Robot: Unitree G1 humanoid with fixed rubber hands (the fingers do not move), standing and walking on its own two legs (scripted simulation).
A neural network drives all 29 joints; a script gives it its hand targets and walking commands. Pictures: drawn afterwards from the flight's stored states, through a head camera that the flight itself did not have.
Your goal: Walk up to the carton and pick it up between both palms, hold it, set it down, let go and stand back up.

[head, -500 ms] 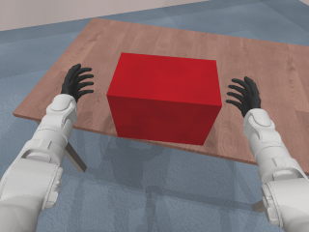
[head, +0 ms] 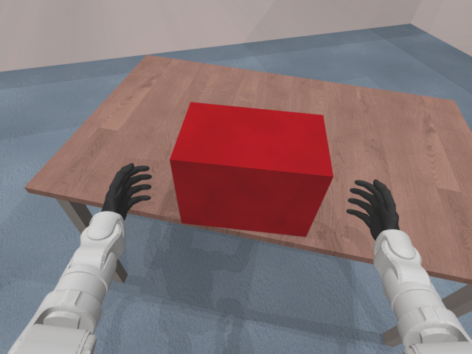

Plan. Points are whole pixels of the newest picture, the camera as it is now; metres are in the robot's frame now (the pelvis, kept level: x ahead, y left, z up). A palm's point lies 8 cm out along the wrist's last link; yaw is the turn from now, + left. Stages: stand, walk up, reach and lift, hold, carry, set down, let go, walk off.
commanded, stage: set down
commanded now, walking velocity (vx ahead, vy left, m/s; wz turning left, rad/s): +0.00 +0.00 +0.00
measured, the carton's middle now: (249, 171) +0.50 -0.03 +0.00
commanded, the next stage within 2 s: let go in 1.60 s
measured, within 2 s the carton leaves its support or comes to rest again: neither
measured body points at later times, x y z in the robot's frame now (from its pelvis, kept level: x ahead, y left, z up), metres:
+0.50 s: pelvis +0.01 +0.00 +0.00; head +0.01 +0.00 +0.45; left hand +0.30 +0.23 +0.00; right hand +0.29 -0.25 +0.00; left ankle +0.00 +0.13 -0.74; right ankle +0.04 -0.11 -0.74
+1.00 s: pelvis +0.03 +0.01 +0.00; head +0.02 +0.01 +0.45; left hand +0.24 +0.24 -0.04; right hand +0.24 -0.23 -0.04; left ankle +0.00 +0.13 -0.74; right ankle +0.04 -0.11 -0.74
